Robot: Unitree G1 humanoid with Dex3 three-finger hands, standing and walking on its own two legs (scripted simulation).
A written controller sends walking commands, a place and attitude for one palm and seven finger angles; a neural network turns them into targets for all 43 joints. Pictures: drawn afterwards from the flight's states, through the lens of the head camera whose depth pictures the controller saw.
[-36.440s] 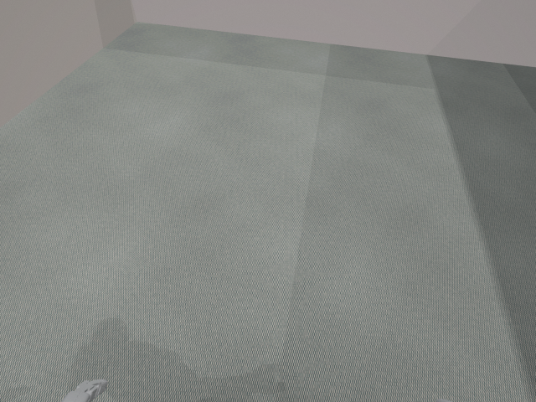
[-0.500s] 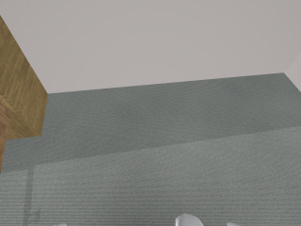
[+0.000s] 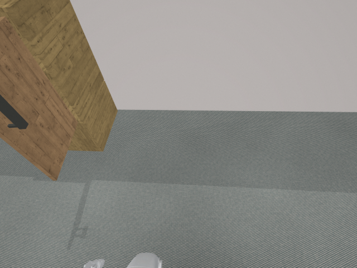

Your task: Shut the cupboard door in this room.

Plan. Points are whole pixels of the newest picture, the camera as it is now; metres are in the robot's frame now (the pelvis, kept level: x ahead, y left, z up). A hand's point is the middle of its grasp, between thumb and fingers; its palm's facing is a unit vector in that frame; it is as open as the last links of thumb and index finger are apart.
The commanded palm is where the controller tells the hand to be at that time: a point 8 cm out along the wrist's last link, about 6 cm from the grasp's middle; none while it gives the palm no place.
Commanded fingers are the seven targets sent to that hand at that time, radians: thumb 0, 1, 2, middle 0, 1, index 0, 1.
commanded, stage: turn to face it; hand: left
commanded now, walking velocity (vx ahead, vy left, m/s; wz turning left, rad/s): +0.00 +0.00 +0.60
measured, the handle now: (2, 111) +0.57 +0.61 -0.01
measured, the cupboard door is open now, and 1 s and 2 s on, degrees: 96 96 96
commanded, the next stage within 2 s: take the last steps up to it in 0.84 s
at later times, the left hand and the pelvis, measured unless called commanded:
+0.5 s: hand out of the picture +0.00 +0.29 -0.18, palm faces +0.33 -0.91 -0.24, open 7.4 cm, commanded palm none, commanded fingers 0.00 0.90 0.90 -0.20 -0.30 -0.20 -0.30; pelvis +0.00 +0.06 +0.00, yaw +17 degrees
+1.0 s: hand out of the picture +0.03 +0.20 -0.14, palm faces +0.46 -0.84 -0.28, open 7.4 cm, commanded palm none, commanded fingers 0.00 0.90 0.90 -0.20 -0.30 -0.20 -0.30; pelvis +0.04 -0.01 +0.00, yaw +28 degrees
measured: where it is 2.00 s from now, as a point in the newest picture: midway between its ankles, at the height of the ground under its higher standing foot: outside the picture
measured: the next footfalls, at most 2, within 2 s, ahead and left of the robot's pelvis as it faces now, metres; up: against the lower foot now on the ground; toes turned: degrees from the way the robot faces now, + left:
left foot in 0.28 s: +0.01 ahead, +0.15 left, +0.00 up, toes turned +17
right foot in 0.80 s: +0.11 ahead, -0.06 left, +0.00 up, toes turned +20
